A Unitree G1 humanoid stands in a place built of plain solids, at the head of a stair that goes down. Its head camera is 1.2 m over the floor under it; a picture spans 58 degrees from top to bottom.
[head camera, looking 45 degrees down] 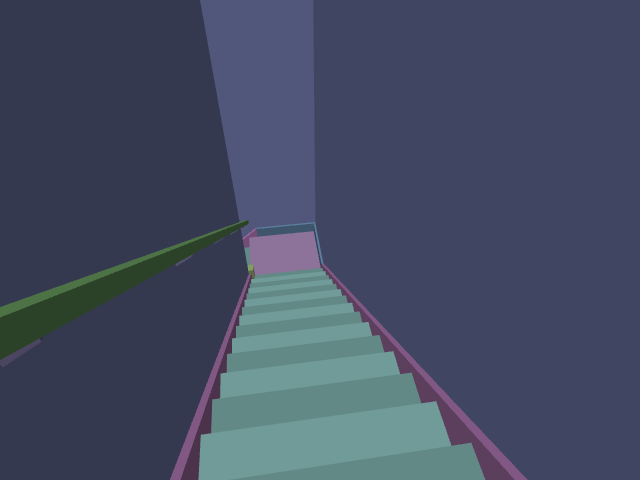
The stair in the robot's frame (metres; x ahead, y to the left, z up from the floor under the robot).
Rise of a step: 0.19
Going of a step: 0.22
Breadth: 0.87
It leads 8 degrees to the left of straight ahead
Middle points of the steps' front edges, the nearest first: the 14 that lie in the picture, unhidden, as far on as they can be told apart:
0.44 -0.04 -0.19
0.66 -0.01 -0.38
0.88 0.02 -0.57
1.10 0.06 -0.76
1.32 0.09 -0.95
1.54 0.12 -1.14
1.75 0.15 -1.33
1.97 0.18 -1.52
2.19 0.21 -1.71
2.41 0.24 -1.90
2.63 0.27 -2.10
2.85 0.31 -2.29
3.07 0.34 -2.48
3.29 0.37 -2.67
